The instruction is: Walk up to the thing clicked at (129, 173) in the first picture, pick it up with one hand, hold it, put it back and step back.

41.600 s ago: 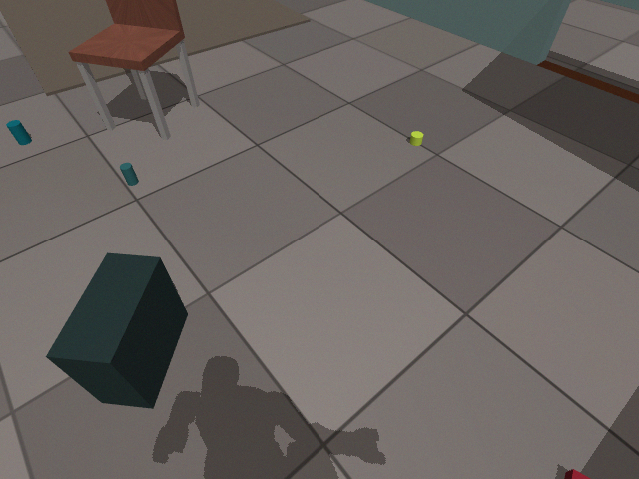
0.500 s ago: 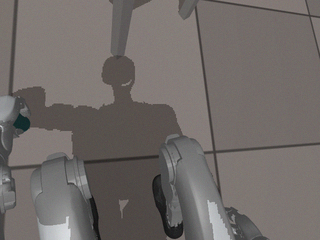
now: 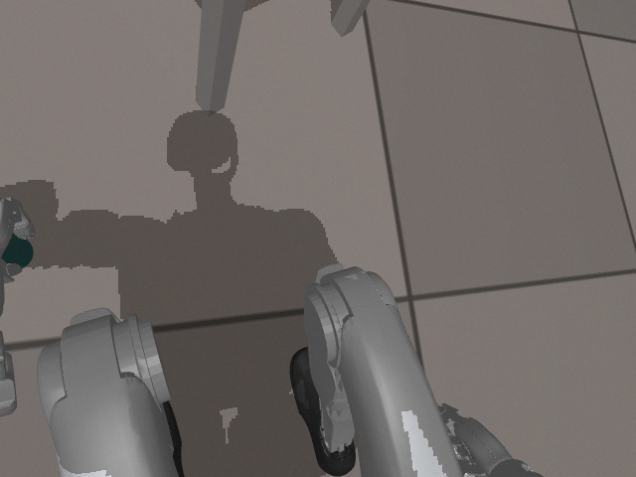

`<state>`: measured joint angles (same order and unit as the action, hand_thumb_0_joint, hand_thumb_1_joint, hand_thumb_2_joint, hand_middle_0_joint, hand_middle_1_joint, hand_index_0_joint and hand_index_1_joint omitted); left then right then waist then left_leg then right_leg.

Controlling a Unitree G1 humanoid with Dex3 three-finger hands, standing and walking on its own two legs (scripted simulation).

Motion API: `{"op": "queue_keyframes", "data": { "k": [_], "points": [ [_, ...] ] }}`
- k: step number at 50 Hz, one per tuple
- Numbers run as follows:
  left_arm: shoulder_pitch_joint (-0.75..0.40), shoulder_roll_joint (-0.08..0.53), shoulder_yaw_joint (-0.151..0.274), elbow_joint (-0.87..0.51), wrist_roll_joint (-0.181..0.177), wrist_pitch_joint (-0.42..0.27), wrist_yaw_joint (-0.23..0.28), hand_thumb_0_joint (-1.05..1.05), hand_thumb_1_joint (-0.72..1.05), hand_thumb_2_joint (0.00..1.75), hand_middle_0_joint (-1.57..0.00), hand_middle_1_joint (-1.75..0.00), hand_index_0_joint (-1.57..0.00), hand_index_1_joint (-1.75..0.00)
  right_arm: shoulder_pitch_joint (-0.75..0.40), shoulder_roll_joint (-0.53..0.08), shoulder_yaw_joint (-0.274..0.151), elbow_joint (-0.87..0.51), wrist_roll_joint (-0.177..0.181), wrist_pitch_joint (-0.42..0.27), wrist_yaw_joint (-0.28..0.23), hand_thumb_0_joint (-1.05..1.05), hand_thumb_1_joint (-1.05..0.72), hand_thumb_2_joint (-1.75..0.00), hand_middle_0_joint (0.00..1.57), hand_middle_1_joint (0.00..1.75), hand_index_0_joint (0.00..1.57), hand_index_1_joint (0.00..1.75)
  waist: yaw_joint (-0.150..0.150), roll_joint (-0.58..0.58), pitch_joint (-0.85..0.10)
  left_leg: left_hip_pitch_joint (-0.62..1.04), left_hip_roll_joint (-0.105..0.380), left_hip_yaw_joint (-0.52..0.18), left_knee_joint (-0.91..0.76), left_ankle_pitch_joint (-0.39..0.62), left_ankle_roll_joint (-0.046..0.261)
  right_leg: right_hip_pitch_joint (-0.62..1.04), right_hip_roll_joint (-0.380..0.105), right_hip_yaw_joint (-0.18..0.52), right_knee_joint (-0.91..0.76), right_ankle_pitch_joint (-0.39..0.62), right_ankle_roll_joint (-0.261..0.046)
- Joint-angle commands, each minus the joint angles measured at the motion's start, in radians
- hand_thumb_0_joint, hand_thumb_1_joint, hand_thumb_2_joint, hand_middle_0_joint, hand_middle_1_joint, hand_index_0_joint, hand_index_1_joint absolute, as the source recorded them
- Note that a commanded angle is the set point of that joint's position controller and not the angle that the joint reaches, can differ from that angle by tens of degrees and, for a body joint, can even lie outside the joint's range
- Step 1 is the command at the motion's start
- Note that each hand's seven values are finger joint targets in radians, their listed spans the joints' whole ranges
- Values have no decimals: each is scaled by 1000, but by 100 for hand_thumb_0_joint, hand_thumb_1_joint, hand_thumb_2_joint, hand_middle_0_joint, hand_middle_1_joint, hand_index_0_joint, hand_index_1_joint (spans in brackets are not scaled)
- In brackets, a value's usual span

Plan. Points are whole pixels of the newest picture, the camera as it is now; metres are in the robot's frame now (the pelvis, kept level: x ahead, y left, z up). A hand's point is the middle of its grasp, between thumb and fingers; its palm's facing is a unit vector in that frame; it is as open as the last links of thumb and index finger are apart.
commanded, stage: rest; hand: left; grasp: from above
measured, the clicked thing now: out of the picture +0.42 +0.33 -0.25
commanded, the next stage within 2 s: open in 0.12 s
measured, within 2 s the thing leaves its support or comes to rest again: neither
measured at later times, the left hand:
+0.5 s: hand out of the picture +0.40 +0.32 -0.22, palm faces -0.45 -0.15 -0.88, open 8.9 cm
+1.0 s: hand out of the picture +0.40 +0.32 -0.22, palm faces -0.45 -0.16 -0.88, open 13.0 cm
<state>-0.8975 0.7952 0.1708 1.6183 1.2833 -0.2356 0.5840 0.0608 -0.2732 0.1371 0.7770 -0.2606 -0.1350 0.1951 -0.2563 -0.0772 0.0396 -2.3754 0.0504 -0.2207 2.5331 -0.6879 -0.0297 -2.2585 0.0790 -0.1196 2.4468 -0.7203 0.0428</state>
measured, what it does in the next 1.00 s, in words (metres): stands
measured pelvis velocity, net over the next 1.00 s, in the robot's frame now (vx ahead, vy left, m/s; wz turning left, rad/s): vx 0.00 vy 0.00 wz -0.02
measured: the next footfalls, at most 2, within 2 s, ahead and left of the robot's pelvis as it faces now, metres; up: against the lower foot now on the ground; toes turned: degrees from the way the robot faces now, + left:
none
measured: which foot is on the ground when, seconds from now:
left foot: down 0.00-1.00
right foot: down 0.00-1.00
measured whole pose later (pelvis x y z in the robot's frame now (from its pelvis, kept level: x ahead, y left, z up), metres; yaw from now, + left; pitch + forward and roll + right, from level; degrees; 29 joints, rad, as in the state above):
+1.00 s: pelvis +0.00 +0.00 +0.00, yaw -1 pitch +28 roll -10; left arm -0.90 0.83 0.16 1.65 1.26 -0.24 0.60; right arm 0.05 -0.29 0.17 0.75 -0.27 -0.19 0.24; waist -0.27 -0.09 0.07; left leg -2.37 0.05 -0.24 2.55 -0.69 -0.03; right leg -2.24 0.09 -0.13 2.44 -0.71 0.05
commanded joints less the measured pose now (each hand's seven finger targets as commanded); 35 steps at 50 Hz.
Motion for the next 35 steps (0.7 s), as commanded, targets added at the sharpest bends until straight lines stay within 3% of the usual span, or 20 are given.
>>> {"op": "queue_keyframes", "data": {
  "k": [1, 2, 3, 4, 7, 11, 13, 14, 15, 19, 21, 22, 23, 25, 27, 30, 32, 33, 34, 35],
  "points": [
    [-218, 275, 44, -74, -17, 4, 38, 0, 66, 63, -98, -67, -101, -63, 191, -280, -79, -4, 4, -10, -4, 0, -90, -90, 20, 30, 20, 30, -4, 349, -625, 468, -7, 118, -232, 160, 47, 315, 24, -106, -247, 253, -63],
    [-234, 212, -6, -78, -23, 2, 32, 0, 67, 63, -98, -67, -102, -63, 170, -268, -70, -25, 2, -14, -1, 0, -90, -90, 20, 30, 20, 30, -7, 349, -623, 461, -7, 116, -236, 152, 47, 309, 27, -104, -251, 247, -64],
    [-239, 228, -5, -46, -22, 3, 29, 0, 66, 64, -98, -68, -101, -64, 168, -274, -69, -15, -2, -18, 1, 0, -90, -90, 20, 30, 20, 30, -28, 335, -593, 450, -6, 116, -226, 141, 50, 298, 26, -107, -251, 242, -61],
    [-254, 215, -29, -69, -25, -2, 26, 0, 67, 63, -98, -68, -102, -64, 167, -272, -62, -28, 2, -20, 3, 0, -90, -90, 20, 30, 20, 30, -25, 336, -602, 450, -5, 115, -224, 154, 52, 315, 29, -102, -259, 255, -59],
    [-195, 300, 47, -23, -21, -9, 35, 0, 68, 63, -99, -66, -102, -62, 192, -293, -63, -5, 0, -18, -3, 0, -90, -90, 20, 30, 20, 30, -9, 325, -607, 448, -7, 112, -227, 152, 50, 328, 26, -109, -255, 246, -59],
    [-233, 259, 2, -5, -17, -23, 31, 0, 71, 65, -101, -68, -105, -64, 173, -282, -45, -16, -10, -22, 4, 0, -90, -90, 20, 30, 20, 30, -40, 319, -564, 440, -6, 103, -223, 124, 50, 299, 30, -117, -251, 229, -59],
    [-225, 275, 4, -12, -18, -27, 35, 0, 55, 61, -85, -68, -89, -64, 165, -294, -53, -25, -6, -22, 2, 0, -89, -90, 20, 30, 20, 30, -22, 337, -578, 437, -5, 103, -229, 118, 48, 309, 31, -109, -254, 215, -62],
    [-237, 249, -28, -3, -11, -27, 31, 0, 47, 57, -77, -66, -81, -62, 160, -282, -46, -32, -11, -27, 6, 0, -89, -89, 20, 30, 20, 30, -33, 337, -561, 431, -6, 104, -226, 111, 49, 301, 32, -102, -254, 207, -63],
    [-235, 293, 6, -9, -17, -31, 39, 0, 39, 54, -69, -66, -73, -62, 169, -295, -46, -23, -13, -24, 5, 0, -89, -90, 20, 30, 20, 30, -29, 310, -566, 412, -4, 102, -223, 104, 53, 316, 35, -104, -268, 199, -58],
    [-218, 285, 5, -10, -9, -33, 48, 0, 7, 58, -53, -67, -56, -64, 179, -290, -41, -23, -17, -29, 7, 0, -89, -90, 20, 30, 20, 30, -27, 333, -579, 434, -5, 103, -222, 127, 48, 326, 35, -102, -254, 222, -60],
    [-234, 285, 5, -22, -5, -31, 54, 0, 2, 65, -51, -68, -53, -67, 178, -285, -39, -16, -19, -33, 11, 0, -89, -90, 20, 30, 20, 30, -34, 354, -586, 456, -2, 98, -223, 135, 43, 315, 35, -114, -240, 232, -63],
    [-271, 252, -32, -48, -8, -35, 51, 0, -2, 66, -49, -69, -51, -68, 159, -292, -41, -31, -20, -41, 14, 0, -89, -90, 20, 30, 20, 30, -44, 354, -584, 465, -3, 96, -221, 128, 43, 298, 34, -117, -240, 230, -62],
    [-254, 299, 7, -55, -11, -36, 61, 0, -5, 68, -46, -71, -48, -70, 168, -300, -45, -18, -16, -41, 13, 0, -89, -90, 20, 30, 20, 30, -30, 378, -598, 471, -1, 99, -227, 136, 42, 323, 36, -112, -246, 234, -64],
    [-230, 324, 32, -80, -7, -32, 74, 0, -11, 68, -41, -72, -43, -71, 170, -300, -43, -17, -16, -42, 14, 0, -89, -90, 20, 30, 20, 30, -10, 392, -628, 478, -1, 103, -226, 151, 40, 336, 36, -110, -241, 244, -65],
    [-216, 298, 30, -80, -3, -23, 80, 0, -15, 72, -38, -74, -39, -73, 168, -295, -52, -14, -17, -42, 16, 0, -89, -90, 20, 30, 20, 30, -9, 412, -630, 491, -2, 107, -231, 159, 35, 318, 34, -117, -234, 250, -67],
    [-251, 244, -19, -62, -3, -7, 75, 0, -21, 75, -32, -80, -34, -79, 158, -289, -51, -23, -20, -46, 25, 0, -89, -90, 20, 30, 20, 30, -40, 394, -596, 478, -1, 103, -222, 149, 39, 298, 36, -120, -234, 257, -64],
    [-238, 295, 14, -51, -11, -2, 82, 0, -24, 80, -30, -83, -30, -82, 162, -302, -52, -12, -16, -50, 28, 0, -89, -90, 20, 30, 20, 30, -27, 401, -587, 470, -1, 99, -228, 138, 38, 289, 33, -121, -230, 243, -67],
    [-243, 250, -19, -61, -11, 0, 73, 0, -25, 82, -30, -84, -30, -83, 155, -292, -49, -24, -18, -56, 32, 0, -89, -90, 20, 30, 20, 30, -29, 401, -579, 477, -2, 103, -230, 138, 39, 291, 33, -116, -238, 241, -66],
    [-238, 290, 16, -65, -16, 3, 79, 0, -27, 83, -28, -85, -29, -84, 156, -304, -55, -17, -14, -55, 30, 0, -89, -90, 20, 30, 20, 30, -16, 392, -590, 471, 0, 102, -233, 131, 40, 298, 34, -118, -245, 232, -66],
    [-237, 252, -21, -61, -11, 7, 70, 0, -28, 82, -27, -85, -28, -84, 156, -294, -52, -25, -11, -59, 35, 0, -89, -90, 20, 30, 20, 30, -24, 397, -580, 477, -2, 104, -230, 139, 38, 293, 33, -114, -237, 237, -67]
  ]
}}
